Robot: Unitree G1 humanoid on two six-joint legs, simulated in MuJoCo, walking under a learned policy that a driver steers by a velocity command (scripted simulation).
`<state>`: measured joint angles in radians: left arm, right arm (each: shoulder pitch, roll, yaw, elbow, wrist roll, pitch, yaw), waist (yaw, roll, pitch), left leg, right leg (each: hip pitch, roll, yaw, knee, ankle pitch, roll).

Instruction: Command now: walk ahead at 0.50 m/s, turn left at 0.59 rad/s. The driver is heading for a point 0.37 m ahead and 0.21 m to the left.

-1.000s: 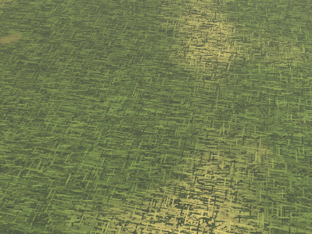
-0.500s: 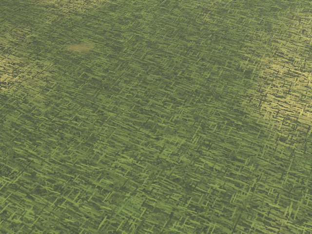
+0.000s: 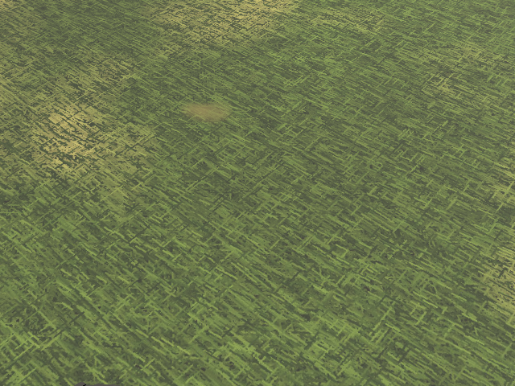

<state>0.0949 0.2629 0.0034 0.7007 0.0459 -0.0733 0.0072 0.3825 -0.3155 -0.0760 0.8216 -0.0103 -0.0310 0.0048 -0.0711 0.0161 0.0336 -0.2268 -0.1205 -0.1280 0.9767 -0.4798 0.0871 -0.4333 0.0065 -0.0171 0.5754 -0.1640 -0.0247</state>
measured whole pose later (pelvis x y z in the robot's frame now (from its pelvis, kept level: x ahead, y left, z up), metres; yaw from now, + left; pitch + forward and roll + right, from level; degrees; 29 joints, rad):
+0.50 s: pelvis +0.25 +0.06 -0.01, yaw +18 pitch +2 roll -1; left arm 0.38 0.26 0.04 0.85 0.02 -0.04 0.01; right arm 0.06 -0.27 -0.04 0.66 -0.05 -0.02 0.04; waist 0.06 0.00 0.06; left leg -0.48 -0.04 0.08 0.64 -0.18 0.12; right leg -0.14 -0.10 -0.17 0.95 -0.52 0.03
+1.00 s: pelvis +0.38 +0.09 +0.01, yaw +22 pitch -1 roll +0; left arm 0.24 0.20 0.01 0.88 0.02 0.00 0.03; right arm 0.26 -0.22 -0.01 0.89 -0.01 -0.02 -0.03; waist -0.01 0.01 0.03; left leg -0.12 -0.09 0.01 0.45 -0.31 0.09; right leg -0.28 0.00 -0.03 0.50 -0.21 -0.03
